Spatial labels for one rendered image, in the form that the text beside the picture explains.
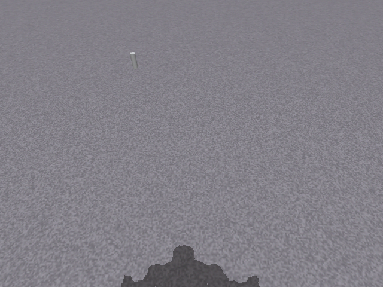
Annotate can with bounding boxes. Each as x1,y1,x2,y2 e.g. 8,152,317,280
130,52,138,69

